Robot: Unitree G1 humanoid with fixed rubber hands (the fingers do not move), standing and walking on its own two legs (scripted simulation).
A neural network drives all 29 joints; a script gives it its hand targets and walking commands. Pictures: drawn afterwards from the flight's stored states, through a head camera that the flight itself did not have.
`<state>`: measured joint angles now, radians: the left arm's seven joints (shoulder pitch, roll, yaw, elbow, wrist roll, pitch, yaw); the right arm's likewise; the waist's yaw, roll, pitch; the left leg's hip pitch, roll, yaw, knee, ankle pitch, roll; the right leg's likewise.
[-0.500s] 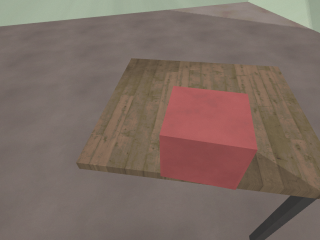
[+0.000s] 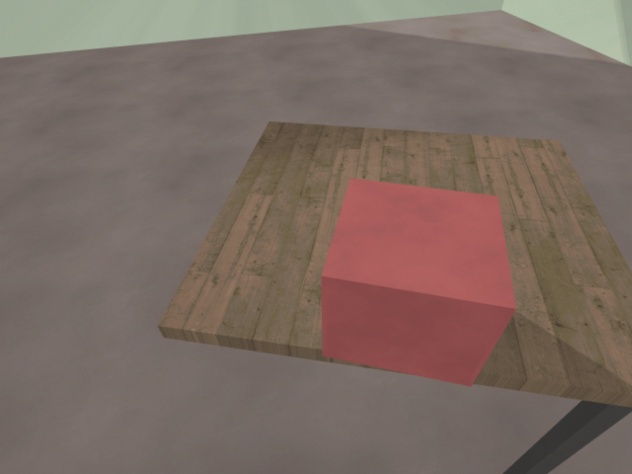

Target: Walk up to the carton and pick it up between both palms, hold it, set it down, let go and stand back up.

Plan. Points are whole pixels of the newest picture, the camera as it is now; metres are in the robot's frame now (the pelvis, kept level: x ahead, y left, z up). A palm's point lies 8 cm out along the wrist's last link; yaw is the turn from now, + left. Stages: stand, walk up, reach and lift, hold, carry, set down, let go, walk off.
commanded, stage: stand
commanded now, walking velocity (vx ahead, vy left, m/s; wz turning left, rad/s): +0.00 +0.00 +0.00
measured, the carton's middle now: (408, 277) +0.43 -0.10 +0.01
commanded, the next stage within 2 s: none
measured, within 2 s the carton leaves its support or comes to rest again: neither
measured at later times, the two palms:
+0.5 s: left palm out of the picture -0.05 +0.16 -0.16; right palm out of the picture -0.02 -0.20 -0.15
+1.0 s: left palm out of the picture -0.05 +0.15 -0.15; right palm out of the picture +0.00 -0.22 -0.16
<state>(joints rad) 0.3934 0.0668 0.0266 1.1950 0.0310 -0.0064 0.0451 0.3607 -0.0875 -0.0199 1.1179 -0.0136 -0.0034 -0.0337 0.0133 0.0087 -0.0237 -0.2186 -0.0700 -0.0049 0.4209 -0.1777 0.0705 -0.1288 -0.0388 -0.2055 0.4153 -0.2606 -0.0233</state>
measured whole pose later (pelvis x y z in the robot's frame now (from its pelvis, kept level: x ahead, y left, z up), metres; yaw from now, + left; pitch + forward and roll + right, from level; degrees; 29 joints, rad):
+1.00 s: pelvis +0.03 -0.03 +0.00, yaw +2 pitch -2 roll +0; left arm 0.38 0.05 0.01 1.21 0.02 -0.01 0.06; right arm 0.30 -0.08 0.03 1.21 -0.01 0.01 -0.06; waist 0.01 0.00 0.03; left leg -0.19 -0.05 -0.05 0.47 -0.24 0.03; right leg -0.07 -0.01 -0.24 0.42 -0.32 -0.06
